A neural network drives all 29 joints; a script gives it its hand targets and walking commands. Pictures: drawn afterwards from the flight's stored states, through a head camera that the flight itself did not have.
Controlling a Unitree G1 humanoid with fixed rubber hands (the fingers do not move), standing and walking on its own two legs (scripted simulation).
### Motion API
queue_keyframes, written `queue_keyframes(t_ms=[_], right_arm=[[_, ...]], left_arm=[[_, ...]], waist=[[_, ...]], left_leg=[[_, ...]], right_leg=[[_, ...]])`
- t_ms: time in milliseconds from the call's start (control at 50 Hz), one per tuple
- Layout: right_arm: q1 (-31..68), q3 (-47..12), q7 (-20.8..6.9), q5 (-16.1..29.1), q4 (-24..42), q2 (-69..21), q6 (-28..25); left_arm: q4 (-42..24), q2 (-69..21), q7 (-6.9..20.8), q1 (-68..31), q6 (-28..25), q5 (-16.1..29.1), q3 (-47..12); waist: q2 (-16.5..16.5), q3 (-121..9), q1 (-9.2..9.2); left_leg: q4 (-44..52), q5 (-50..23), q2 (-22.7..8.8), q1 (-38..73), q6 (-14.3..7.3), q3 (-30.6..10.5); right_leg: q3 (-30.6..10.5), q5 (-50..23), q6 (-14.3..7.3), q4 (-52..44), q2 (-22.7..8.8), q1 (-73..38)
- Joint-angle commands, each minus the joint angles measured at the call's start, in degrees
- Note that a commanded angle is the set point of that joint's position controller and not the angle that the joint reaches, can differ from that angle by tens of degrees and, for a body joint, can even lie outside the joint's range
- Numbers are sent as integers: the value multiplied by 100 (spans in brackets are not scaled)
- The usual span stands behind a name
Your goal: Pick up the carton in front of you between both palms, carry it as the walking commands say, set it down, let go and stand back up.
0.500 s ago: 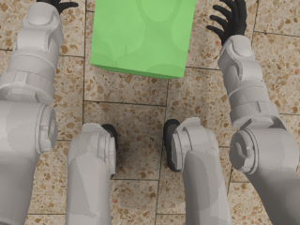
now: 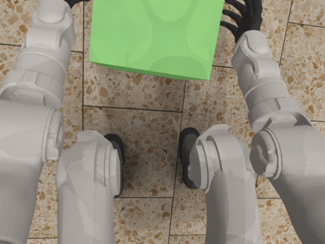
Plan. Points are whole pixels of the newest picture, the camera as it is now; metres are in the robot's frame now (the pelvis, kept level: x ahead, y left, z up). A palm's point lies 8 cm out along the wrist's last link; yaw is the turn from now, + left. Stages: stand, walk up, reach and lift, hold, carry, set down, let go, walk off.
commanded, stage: reach and lift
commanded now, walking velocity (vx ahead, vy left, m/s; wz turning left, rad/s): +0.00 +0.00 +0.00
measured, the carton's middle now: (153, 28) +0.52 +0.01 -0.24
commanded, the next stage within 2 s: none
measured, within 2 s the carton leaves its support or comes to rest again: leaves its support in 0.48 s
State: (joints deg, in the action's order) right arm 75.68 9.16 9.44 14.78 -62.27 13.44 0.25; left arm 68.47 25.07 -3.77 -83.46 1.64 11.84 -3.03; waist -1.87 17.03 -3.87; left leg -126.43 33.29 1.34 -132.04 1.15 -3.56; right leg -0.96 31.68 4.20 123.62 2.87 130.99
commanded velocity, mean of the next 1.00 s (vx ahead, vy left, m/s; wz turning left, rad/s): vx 0.00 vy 0.00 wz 0.00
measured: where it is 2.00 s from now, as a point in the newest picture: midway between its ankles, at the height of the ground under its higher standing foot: (153, 171)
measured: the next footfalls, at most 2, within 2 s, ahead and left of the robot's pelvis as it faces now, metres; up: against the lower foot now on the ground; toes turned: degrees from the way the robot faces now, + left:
none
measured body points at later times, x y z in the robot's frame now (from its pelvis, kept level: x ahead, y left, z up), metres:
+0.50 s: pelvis +0.00 +0.00 +0.00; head +0.36 +0.03 +0.26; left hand +0.56 +0.15 -0.18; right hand +0.54 -0.15 -0.17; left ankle +0.10 +0.12 -0.33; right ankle +0.12 -0.13 -0.33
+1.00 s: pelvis -0.01 -0.01 +0.08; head +0.26 +0.03 +0.45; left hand +0.51 +0.16 +0.01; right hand +0.50 -0.14 +0.01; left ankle +0.10 +0.13 -0.34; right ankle +0.12 -0.14 -0.34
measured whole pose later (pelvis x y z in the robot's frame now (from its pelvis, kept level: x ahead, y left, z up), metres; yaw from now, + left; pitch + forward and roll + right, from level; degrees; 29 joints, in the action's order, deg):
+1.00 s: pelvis -0.01 -0.01 +0.08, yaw +3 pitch +42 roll -2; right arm 60.2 32.7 4.9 -10.8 -40.4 -2.0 18.7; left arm 52.3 5.9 -1.9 -67.8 18.5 -12.1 21.7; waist 0.2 -6.9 -2.5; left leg -108.3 28.7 6.7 -121.5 3.3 -5.4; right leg -4.4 29.1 5.3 107.2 6.1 120.4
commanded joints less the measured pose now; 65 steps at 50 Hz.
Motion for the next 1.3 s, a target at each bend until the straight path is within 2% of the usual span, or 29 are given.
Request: queue_keyframes(t_ms=[0,140,220,260,300,340,380,440,540,620,680,740,800,860,940,1020,1120,1280], right_arm=[[1019,112,10,-71,454,492,-111],[1514,-145,-8,50,448,38,-130],[1719,-127,-14,-90,325,-504,-120],[2242,-345,-224,-224,410,-1699,-79],[2920,-520,-620,-424,534,-3195,51],[3367,-474,-1032,-711,772,-4236,246],[3380,-319,-1285,-952,904,-4803,420],[3473,-441,-1518,-907,1249,-5445,585],[3367,-952,-1600,-541,1865,-6234,781],[3442,-1558,-1552,-425,2719,-6584,1020],[3480,-1851,-1535,-538,3334,-6592,1231],[3215,-1729,-1577,-806,3142,-6669,1478],[2870,-1171,-1654,-1305,2504,-6777,1684],[2693,-699,-1727,-1707,2170,-6807,1798],[2564,-458,-1816,-1953,1994,-6951,1848],[2375,-542,-1892,-1992,1990,-7168,1886],[2027,-951,-1950,-1843,2205,-7463,1929],[1215,-1740,-1968,-1506,2611,-7802,1994]], left_arm=[[-389,429,-3,-1481,-97,-27,80],[-330,-19,5,-1965,-123,122,-268],[-248,-507,9,-2201,-147,-49,-295],[-273,-1833,237,-2592,-111,-86,-570],[-193,-3446,596,-2980,-18,-196,-730],[-285,-4573,932,-3078,137,-451,-564],[-427,-5170,1139,-2930,247,-700,-322],[-824,-5858,1332,-2773,355,-709,-229],[-1944,-6630,1275,-2917,475,-404,-711],[-2886,-7212,1096,-2739,744,-314,-1187],[-3271,-7622,1033,-2415,1041,-428,-1350],[-2932,-7914,1114,-2046,1342,-649,-1114],[-2210,-8012,1255,-1769,1521,-1082,-473],[-1820,-7999,1359,-1659,1599,-1463,90],[-1590,-7946,1438,-1516,1600,-1795,575],[-1636,-8006,1481,-1339,1600,-1922,681],[-2039,-8286,1532,-1135,1628,-1779,323],[-2758,-8784,1537,-501,1724,-1357,-591]], waist=[[760,-6426,-97],[716,-6376,-67],[723,-6266,1],[773,-6248,-16],[764,-6148,18],[774,-5981,67],[675,-5790,36],[572,-6210,129],[707,-7872,156],[872,-9544,157],[881,-9973,91],[846,-9039,13],[828,-7802,-25],[768,-7435,-52],[584,-7497,45],[397,-7754,146],[313,-8261,194],[440,-8560,178]], left_leg=[[1088,-1735,-47,3580,20,223],[1224,-1417,-12,3502,-31,247],[1259,-1318,63,3477,-62,264],[1248,-1364,142,3417,-110,243],[1189,-1415,248,3279,-126,259],[1100,-1359,381,3084,-132,370],[1082,-1359,457,2907,-154,441],[1015,-1828,519,3013,-199,507],[961,-2785,554,4080,-149,601],[1113,-3297,651,5330,-30,675],[1398,-2906,760,5517,27,748],[1852,-1842,822,4851,41,791],[2321,-817,825,4037,15,791],[2680,-511,838,3855,-29,781],[3072,-531,861,3969,-78,767],[3409,-663,875,4306,-100,773],[3734,-1035,886,4924,-60,799],[4296,-1569,895,6026,46,722]], right_leg=[[539,-1830,9,-851,-27,-2890],[542,-1626,-30,-936,19,-3050],[531,-1579,-14,-960,135,-3218],[528,-1621,-38,-923,246,-3187],[554,-1622,-69,-851,354,-3079],[617,-1494,-92,-749,464,-2944],[677,-1447,-85,-724,544,-2808],[676,-1868,-101,-641,593,-2928],[751,-2682,-88,-561,640,-3339],[895,-2795,-36,-732,671,-3567],[947,-2398,-50,-1035,711,-3780],[932,-1564,-124,-1456,722,-3580],[868,-786,-186,-1888,722,-3257],[811,-550,-216,-2264,731,-3320],[746,-549,-198,-2689,734,-3615],[714,-643,-156,-3051,738,-3996],[680,-983,-124,-3423,750,-4641],[579,-1451,-126,-3990,770,-5544]])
